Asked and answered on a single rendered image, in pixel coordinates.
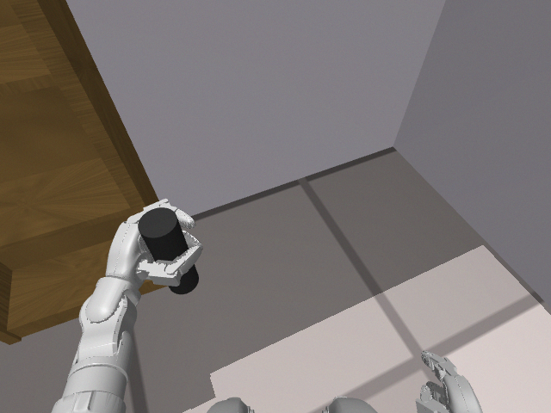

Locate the can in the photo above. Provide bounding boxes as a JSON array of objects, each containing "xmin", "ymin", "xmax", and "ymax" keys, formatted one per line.
[{"xmin": 138, "ymin": 207, "xmax": 199, "ymax": 294}]

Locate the left robot hand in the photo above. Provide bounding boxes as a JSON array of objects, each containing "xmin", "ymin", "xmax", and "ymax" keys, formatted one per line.
[{"xmin": 105, "ymin": 199, "xmax": 203, "ymax": 289}]

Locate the bookshelf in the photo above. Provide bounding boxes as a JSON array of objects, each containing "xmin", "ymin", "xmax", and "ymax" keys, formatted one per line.
[{"xmin": 0, "ymin": 0, "xmax": 167, "ymax": 345}]

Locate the left robot arm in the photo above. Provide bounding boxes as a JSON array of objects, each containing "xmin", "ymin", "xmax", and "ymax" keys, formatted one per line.
[{"xmin": 51, "ymin": 276, "xmax": 141, "ymax": 413}]

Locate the right robot hand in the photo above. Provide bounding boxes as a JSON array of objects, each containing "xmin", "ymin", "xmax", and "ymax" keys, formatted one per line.
[{"xmin": 416, "ymin": 351, "xmax": 483, "ymax": 413}]

